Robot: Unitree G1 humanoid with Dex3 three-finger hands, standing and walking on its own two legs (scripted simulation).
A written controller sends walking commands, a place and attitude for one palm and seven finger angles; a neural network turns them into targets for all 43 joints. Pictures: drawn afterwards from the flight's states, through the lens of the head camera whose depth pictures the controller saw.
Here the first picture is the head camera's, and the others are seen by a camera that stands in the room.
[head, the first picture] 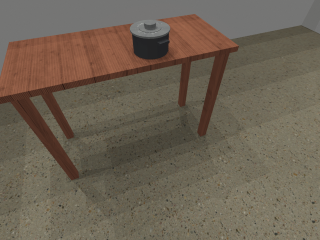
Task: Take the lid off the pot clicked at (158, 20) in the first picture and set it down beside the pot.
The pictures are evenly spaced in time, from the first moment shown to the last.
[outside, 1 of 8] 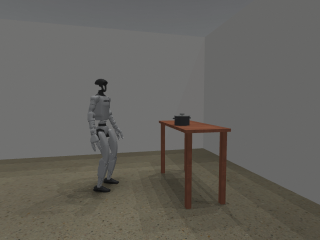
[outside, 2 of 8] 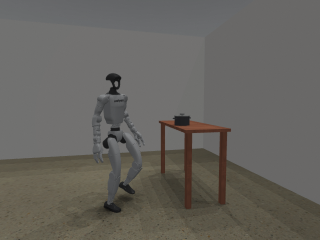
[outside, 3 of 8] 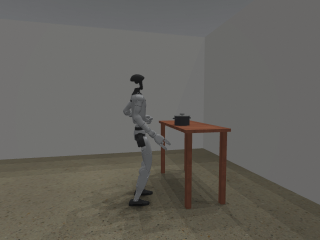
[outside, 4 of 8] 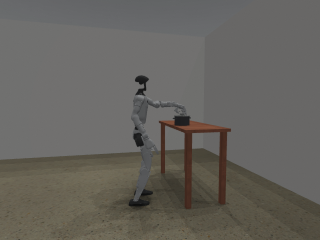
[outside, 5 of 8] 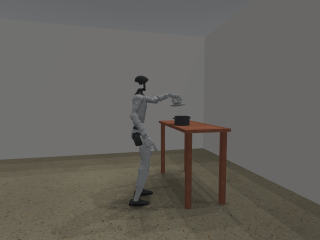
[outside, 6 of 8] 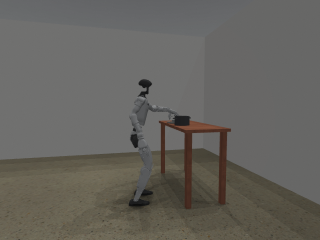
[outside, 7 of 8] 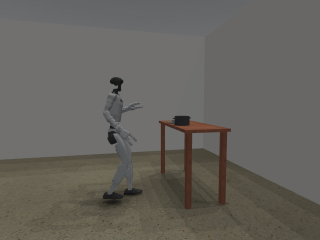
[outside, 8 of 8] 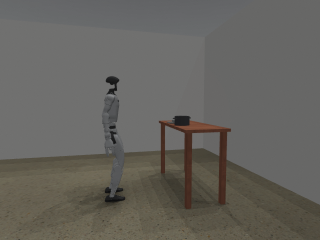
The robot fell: no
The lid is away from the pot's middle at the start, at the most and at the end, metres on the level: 0.00 0.25 0.24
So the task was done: yes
